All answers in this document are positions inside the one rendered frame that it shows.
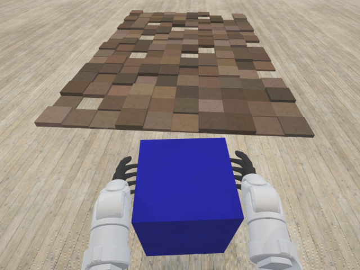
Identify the carton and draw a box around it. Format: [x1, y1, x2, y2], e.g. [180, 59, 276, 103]
[132, 138, 244, 256]

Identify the right robot hand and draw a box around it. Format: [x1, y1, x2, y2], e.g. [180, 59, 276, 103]
[230, 151, 256, 190]

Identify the left robot hand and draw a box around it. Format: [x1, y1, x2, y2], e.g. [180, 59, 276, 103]
[112, 156, 138, 194]

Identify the robot left forearm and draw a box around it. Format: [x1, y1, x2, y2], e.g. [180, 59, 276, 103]
[81, 179, 131, 270]

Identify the robot right forearm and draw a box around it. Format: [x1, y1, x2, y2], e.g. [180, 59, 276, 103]
[241, 173, 304, 270]

